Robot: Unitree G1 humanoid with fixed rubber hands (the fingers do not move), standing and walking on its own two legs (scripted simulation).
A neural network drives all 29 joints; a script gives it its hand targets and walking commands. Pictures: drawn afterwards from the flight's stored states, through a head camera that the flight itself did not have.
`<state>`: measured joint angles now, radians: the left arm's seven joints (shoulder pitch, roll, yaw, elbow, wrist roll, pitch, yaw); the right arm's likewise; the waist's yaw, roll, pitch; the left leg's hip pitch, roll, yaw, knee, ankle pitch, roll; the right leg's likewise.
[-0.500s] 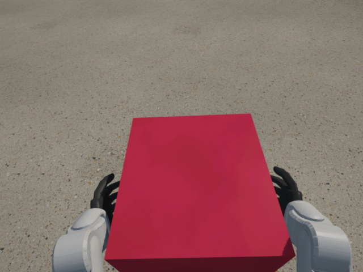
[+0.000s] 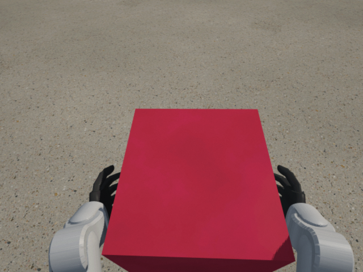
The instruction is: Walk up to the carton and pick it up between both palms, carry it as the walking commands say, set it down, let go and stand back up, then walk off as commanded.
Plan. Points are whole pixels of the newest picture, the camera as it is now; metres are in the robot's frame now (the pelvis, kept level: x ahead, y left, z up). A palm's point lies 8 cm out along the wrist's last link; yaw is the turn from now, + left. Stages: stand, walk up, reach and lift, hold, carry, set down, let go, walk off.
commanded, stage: carry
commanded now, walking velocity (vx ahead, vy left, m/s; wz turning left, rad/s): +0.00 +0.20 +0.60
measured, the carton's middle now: (194, 198) +0.30 +0.00 +0.02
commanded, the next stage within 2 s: none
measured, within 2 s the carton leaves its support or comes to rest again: neither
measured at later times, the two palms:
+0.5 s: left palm out of the picture +0.12 +0.40 +0.05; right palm (161, 226) +0.22 +0.06 +0.07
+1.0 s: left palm out of the picture -0.06 +0.56 +0.09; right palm (21, 265) +0.15 +0.27 +0.10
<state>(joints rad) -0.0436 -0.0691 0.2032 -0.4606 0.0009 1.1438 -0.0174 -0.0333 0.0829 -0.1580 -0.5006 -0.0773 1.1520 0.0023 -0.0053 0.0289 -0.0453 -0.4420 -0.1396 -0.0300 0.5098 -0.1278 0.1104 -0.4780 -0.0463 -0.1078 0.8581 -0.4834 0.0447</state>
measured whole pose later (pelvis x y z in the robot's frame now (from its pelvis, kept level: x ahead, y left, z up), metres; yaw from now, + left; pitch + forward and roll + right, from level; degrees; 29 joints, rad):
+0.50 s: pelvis -0.07 +0.16 +0.00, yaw +17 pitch +3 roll +0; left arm -0.06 -0.05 0.23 -0.38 0.03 1.19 -0.02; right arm -0.08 0.11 -0.17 -0.37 -0.10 1.17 0.00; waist -0.03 -0.03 -0.03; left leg -0.43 -0.02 -0.02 0.61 -0.22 0.00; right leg -0.53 -0.18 -0.09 1.05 -0.59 0.10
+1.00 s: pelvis -0.17 +0.28 +0.00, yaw +35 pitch +2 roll +2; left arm -0.07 -0.11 0.21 -0.44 0.07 1.19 -0.02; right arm -0.14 0.01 -0.15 -0.40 -0.05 1.21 0.01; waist -0.04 -0.04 -0.09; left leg -0.38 0.03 0.03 0.63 -0.34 -0.01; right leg -0.34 -0.31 -0.18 0.63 -0.28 0.14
